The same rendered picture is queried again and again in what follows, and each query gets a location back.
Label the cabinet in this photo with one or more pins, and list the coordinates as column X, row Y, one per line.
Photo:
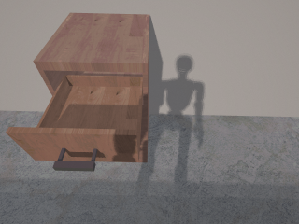
column 101, row 44

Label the handle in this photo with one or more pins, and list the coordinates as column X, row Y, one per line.
column 83, row 166

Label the drawer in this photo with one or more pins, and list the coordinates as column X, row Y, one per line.
column 87, row 113

